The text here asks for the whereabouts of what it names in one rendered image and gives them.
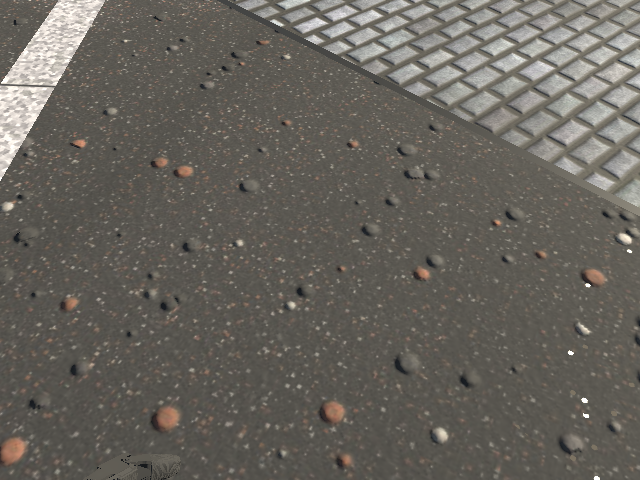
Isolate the left robot hand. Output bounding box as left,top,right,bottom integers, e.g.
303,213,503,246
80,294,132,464
83,453,181,480

